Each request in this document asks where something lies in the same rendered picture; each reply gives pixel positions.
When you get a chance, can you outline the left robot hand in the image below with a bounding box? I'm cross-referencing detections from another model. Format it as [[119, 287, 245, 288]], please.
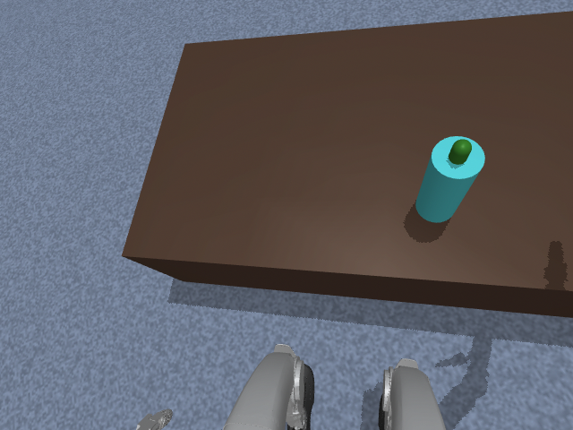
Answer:
[[136, 409, 173, 430]]

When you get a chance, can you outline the bottle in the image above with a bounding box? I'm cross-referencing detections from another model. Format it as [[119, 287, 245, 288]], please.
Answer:
[[415, 136, 485, 223]]

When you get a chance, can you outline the left robot foot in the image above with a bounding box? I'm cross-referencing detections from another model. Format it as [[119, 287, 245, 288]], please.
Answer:
[[287, 364, 314, 430]]

